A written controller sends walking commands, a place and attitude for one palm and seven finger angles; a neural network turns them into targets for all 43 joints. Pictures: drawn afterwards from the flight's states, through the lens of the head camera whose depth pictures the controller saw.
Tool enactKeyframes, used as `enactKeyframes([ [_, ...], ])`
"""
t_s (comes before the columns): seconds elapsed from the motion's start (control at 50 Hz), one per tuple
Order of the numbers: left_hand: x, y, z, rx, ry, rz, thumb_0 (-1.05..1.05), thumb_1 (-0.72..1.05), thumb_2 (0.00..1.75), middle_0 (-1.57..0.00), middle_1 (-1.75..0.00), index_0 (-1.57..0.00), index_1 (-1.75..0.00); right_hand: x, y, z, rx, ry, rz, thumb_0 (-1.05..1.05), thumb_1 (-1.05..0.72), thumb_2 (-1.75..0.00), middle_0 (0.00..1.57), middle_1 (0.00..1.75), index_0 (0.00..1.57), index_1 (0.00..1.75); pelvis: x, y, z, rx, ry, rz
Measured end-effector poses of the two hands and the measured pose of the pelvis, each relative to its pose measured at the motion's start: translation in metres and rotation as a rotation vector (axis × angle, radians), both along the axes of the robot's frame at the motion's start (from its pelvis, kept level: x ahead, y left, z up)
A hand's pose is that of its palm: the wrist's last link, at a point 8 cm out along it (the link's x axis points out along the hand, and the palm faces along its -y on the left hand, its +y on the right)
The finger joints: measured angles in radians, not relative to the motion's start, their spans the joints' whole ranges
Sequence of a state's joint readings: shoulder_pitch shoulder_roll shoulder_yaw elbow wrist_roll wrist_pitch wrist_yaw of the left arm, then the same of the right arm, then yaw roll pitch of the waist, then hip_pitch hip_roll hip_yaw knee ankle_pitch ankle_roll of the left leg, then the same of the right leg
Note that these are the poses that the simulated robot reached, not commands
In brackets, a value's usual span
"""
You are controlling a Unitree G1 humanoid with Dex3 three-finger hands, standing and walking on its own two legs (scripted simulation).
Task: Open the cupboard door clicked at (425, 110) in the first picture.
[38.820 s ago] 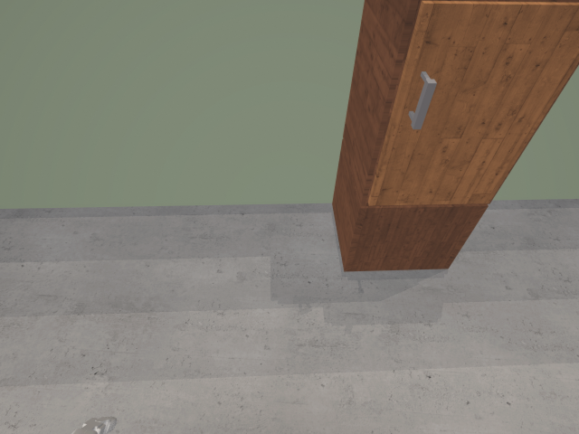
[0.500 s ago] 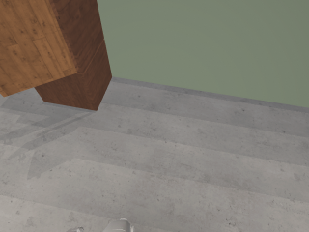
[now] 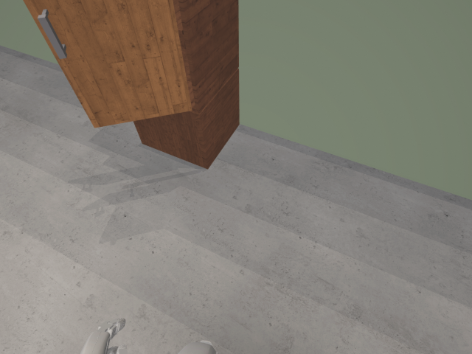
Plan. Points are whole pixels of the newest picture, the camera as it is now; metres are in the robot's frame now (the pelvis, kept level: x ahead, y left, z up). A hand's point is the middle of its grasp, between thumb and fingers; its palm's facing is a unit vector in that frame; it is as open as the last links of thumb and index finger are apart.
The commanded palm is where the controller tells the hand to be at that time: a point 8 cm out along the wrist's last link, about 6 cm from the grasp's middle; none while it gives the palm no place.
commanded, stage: turn to face it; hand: left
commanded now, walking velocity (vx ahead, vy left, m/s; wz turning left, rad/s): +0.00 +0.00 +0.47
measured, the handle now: (54, 34) +0.92 +0.57 +0.06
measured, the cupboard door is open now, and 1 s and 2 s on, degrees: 41 41 41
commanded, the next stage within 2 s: take the last steps up to it in 0.32 s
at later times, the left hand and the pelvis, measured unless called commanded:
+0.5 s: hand out of the picture +0.01 +0.24 -0.16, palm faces +0.26 -0.94 -0.23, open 7.4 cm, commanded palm none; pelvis +0.01 +0.03 +0.01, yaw +12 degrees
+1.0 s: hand out of the picture -0.02 +0.24 -0.18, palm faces +0.38 -0.91 -0.13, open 7.4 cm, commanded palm none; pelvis +0.09 +0.10 +0.00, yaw +18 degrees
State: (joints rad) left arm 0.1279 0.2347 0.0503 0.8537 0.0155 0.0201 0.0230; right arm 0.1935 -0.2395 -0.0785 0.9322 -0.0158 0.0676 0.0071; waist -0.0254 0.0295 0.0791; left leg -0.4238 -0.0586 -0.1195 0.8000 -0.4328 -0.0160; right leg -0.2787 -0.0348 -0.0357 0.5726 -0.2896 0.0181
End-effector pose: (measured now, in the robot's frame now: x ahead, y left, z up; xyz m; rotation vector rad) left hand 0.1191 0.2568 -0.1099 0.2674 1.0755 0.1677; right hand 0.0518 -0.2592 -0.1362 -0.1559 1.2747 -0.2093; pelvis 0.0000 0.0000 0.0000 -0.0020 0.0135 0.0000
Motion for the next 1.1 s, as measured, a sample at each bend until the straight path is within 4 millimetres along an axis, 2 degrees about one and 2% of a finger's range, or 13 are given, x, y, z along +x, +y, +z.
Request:
enactKeyframes([
  [0.08, -0.028, -0.008, 0.002, -0.020, 0.044, 0.061, 0.00, 0.90, 0.89, -0.20, -0.29, -0.20, -0.30, 0.017, -0.006, 0.006, -0.002, 0.012, 0.050, 0.01, -0.91, -0.90, 0.20, 0.30, 0.20, 0.30, 0.003, -0.001, 0.007, 0.011, -0.008, 0.058],
  [0.16, -0.057, -0.011, -0.005, -0.057, 0.099, 0.120, 0.00, 0.90, 0.89, -0.20, -0.30, -0.20, -0.30, 0.042, 0.001, 0.015, -0.010, 0.003, 0.113, 0.01, -0.91, -0.90, 0.20, 0.30, 0.20, 0.30, 0.007, 0.001, 0.012, 0.031, -0.004, 0.102],
  [0.3, -0.116, 0.011, -0.039, -0.119, 0.211, 0.248, 0.00, 0.90, 0.89, -0.21, -0.30, -0.21, -0.30, 0.096, 0.040, 0.018, -0.049, -0.091, 0.252, 0.01, -0.91, -0.90, 0.20, 0.30, 0.20, 0.30, 0.011, 0.023, -0.004, 0.013, -0.007, 0.163],
  [0.38, -0.133, 0.024, -0.039, -0.112, 0.268, 0.295, 0.00, 0.90, 0.89, -0.20, -0.30, -0.20, -0.30, 0.107, 0.061, 0.026, -0.051, -0.123, 0.299, 0.01, -0.91, -0.90, 0.20, 0.30, 0.20, 0.30, 0.010, 0.027, 0.001, 0.000, -0.014, 0.177],
  [0.52, -0.125, 0.029, -0.020, -0.096, 0.202, 0.321, 0.00, 0.90, 0.89, -0.20, -0.29, -0.20, -0.30, 0.099, 0.074, 0.023, -0.011, -0.093, 0.332, 0.00, -0.91, -0.90, 0.20, 0.30, 0.20, 0.30, 0.010, 0.025, 0.010, -0.018, -0.017, 0.213],
  [0.62, -0.113, 0.019, -0.018, -0.073, 0.126, 0.314, 0.00, 0.90, 0.90, -0.20, -0.29, -0.20, -0.30, 0.087, 0.063, 0.002, 0.035, -0.049, 0.311, 0.00, -0.90, -0.90, 0.20, 0.30, 0.20, 0.30, 0.021, 0.016, 0.001, 0.012, -0.015, 0.233],
  [0.68, -0.119, 0.009, -0.015, -0.082, 0.117, 0.356, 0.00, 0.90, 0.89, -0.20, -0.29, -0.20, -0.30, 0.085, 0.058, -0.003, 0.038, 0.010, 0.327, 0.01, -0.91, -0.90, 0.20, 0.30, 0.20, 0.30, 0.026, 0.018, 0.002, -0.004, -0.028, 0.266],
  [0.78, -0.139, -0.006, -0.012, -0.141, 0.201, 0.400, 0.00, 0.90, 0.89, -0.20, -0.29, -0.20, -0.30, 0.099, 0.063, 0.014, 0.027, 0.037, 0.329, 0.01, -0.91, -0.90, 0.20, 0.30, 0.20, 0.30, 0.044, 0.032, 0.015, 0.005, -0.014, 0.290],
  [0.86, -0.152, -0.007, -0.018, -0.200, 0.283, 0.430, 0.00, 0.90, 0.89, -0.20, -0.30, -0.20, -0.30, 0.123, 0.082, 0.022, 0.010, 0.035, 0.353, 0.01, -0.91, -0.90, 0.20, 0.30, 0.20, 0.30, 0.060, 0.051, 0.017, 0.008, 0.002, 0.308],
  [0.96, -0.161, 0.016, -0.040, -0.255, 0.368, 0.487, 0.00, 0.90, 0.89, -0.20, -0.30, -0.21, -0.30, 0.161, 0.127, 0.013, -0.020, -0.013, 0.412, 0.01, -0.91, -0.90, 0.20, 0.30, 0.19, 0.30, 0.083, 0.092, -0.001, -0.012, 0.004, 0.327],
  [1.0, -0.156, 0.032, -0.045, -0.254, 0.400, 0.479, 0.00, 0.90, 0.89, -0.20, -0.30, -0.21, -0.30, 0.169, 0.145, 0.012, -0.023, -0.040, 0.404, 0.01, -0.91, -0.90, 0.20, 0.30, 0.20, 0.30, 0.091, 0.102, -0.003, -0.001, -0.007, 0.316],
  [1.04, -0.138, 0.051, -0.043, -0.235, 0.397, 0.455, 0.00, 0.90, 0.89, -0.20, -0.30, -0.20, -0.30, 0.169, 0.159, 0.015, -0.015, -0.053, 0.385, 0.01, -0.91, -0.90, 0.20, 0.30, 0.20, 0.30, 0.099, 0.110, 0.000, 0.002, -0.014, 0.302],
  [1.1, -0.094, 0.080, -0.036, -0.204, 0.327, 0.421, 0.01, 0.90, 0.89, -0.20, -0.29, -0.20, -0.30, 0.162, 0.170, 0.019, -0.011, -0.028, 0.347, 0.00, -0.92, -0.90, 0.20, 0.30, 0.20, 0.30, 0.112, 0.121, 0.008, 0.003, -0.018, 0.295],
])
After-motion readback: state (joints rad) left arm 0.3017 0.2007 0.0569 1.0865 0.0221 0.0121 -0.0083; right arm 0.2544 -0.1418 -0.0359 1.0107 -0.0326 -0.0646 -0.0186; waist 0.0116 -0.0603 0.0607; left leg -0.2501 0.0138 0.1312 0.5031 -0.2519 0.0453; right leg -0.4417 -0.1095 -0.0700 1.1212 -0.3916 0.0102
